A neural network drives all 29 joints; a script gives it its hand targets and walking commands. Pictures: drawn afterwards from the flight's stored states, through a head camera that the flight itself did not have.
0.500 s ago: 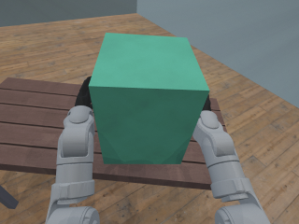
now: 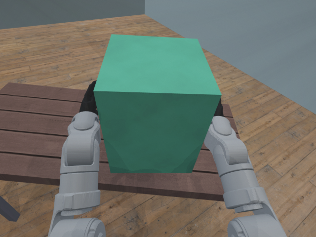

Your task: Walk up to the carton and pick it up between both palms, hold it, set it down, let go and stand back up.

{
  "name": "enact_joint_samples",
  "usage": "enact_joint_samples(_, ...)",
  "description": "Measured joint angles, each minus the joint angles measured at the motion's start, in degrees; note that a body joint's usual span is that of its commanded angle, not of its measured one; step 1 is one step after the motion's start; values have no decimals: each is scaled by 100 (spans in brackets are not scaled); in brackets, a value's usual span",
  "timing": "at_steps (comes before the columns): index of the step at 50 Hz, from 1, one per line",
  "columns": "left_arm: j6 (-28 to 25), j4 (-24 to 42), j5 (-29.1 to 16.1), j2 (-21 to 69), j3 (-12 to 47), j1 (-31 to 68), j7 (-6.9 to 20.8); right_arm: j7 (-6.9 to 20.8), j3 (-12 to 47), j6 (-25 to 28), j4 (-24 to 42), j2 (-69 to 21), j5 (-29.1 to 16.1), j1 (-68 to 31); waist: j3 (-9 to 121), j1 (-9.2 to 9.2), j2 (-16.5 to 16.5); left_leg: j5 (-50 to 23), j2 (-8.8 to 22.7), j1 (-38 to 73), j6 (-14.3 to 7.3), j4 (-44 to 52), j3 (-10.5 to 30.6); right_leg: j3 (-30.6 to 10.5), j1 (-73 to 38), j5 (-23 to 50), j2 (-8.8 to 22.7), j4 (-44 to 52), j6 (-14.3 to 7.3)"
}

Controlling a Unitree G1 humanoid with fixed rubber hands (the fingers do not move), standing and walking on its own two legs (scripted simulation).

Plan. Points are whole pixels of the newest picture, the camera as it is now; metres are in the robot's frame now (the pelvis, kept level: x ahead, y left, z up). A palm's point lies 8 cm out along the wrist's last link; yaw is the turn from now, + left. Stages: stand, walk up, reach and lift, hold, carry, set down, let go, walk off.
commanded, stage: hold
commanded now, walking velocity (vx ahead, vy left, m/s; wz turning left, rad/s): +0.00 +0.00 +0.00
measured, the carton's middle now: (153, 106) +0.38 +0.01 +0.18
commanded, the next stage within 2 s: set down in 0.02 s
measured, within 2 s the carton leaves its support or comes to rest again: neither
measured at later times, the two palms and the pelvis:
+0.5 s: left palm (96, 125) +0.36 +0.15 +0.12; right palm (209, 128) +0.36 -0.14 +0.12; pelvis +0.01 -0.01 +0.00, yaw +0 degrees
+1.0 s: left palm (100, 126) +0.39 +0.14 +0.09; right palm (207, 127) +0.38 -0.15 +0.10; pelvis +0.02 +0.00 +0.00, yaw +0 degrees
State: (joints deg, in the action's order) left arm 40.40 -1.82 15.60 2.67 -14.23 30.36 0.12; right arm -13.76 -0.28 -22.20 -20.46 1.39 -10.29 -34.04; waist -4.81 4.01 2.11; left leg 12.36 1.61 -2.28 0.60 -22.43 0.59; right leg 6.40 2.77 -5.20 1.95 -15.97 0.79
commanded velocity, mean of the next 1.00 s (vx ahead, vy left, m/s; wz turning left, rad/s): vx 0.00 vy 0.00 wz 0.00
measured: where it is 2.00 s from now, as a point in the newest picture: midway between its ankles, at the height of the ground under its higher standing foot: outside the picture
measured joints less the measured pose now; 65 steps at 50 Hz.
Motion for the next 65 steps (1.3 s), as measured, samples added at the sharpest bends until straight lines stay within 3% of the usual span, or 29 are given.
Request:
enact_joint_samples(6, -48, 248, 14, 74, -42, -170, -1, 24, 36, 107, 73, -32, -43, 62, -20, 34, -3, -5, 4, 68, 8, 35, -7, -7, -57, -3, -5, 19, -3)
enact_joint_samples(11, -485, -184, 238, 187, -254, -24, 126, 253, -190, 540, -395, -180, 476, -35, -64, -7, 19, -42, -4, 208, 10, 145, -44, -44, -131, -10, 2, 19, -11)
enact_joint_samples(17, -1157, -789, 423, 258, -349, -32, 258, 444, -590, 1426, -896, -433, 1098, 158, -82, -131, 29, -77, 0, 305, 27, 263, -56, -54, -170, -39, -2, 21, -21)
enact_joint_samples(27, -1792, -1213, 77, 175, -53, -336, -4, 421, -581, 2296, -1263, -409, 1125, 490, -262, -236, 33, -47, 27, 166, 74, 217, 40, 42, -70, -103, -23, -22, -52)
enact_joint_samples(32, -2024, -1303, -66, 120, 78, -410, -144, 389, -485, 2433, -1251, -331, 1070, 517, -186, -210, 41, -51, 40, -12, 84, 210, 85, 87, 64, -81, -39, 30, -61)
enact_joint_samples(40, -2191, -1620, -31, 123, -32, -276, -146, 394, -551, 2527, -1543, -317, 1134, 350, -80, -168, 83, -49, 30, -65, 76, 270, 64, 67, 135, -86, -30, 68, -48)
enact_joint_samples(65, -3071, -2780, -58, 221, -59, -163, -418, 666, -1121, 3174, -2418, -322, 1472, 253, 182, -282, -37, 89, 60, -446, 47, 145, -50, -45, 457, -51, -68, 176, -7)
